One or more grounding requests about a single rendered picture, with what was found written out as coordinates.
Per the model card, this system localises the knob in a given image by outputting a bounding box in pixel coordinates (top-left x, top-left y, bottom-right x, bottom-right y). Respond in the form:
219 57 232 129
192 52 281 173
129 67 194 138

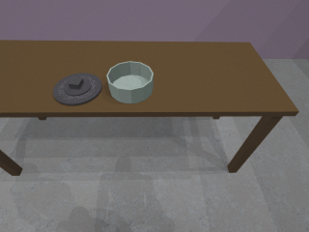
69 77 84 89

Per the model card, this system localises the lid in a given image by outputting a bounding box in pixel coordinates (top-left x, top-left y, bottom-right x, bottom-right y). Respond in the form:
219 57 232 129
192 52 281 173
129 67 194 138
52 72 102 105

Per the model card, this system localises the pot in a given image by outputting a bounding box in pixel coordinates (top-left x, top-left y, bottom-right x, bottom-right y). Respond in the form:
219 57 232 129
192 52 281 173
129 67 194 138
106 61 154 104

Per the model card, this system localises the table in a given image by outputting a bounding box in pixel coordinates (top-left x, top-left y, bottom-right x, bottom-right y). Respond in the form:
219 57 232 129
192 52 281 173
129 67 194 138
0 40 299 176

